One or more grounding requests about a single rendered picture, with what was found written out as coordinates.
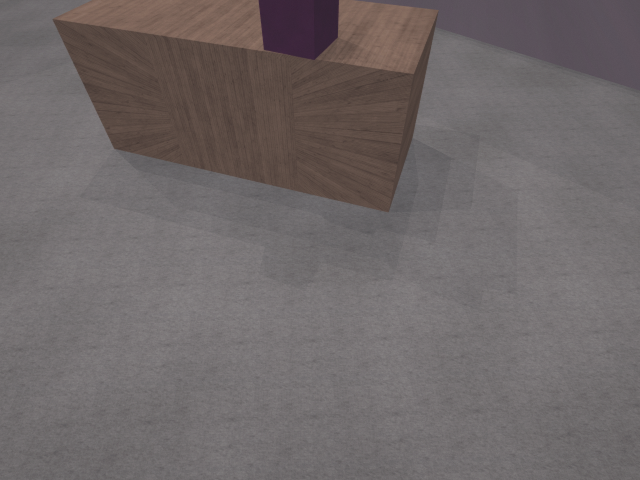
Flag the pedestal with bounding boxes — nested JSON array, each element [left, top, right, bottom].
[[53, 0, 439, 212]]

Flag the carton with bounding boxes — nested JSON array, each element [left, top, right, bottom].
[[259, 0, 339, 60]]

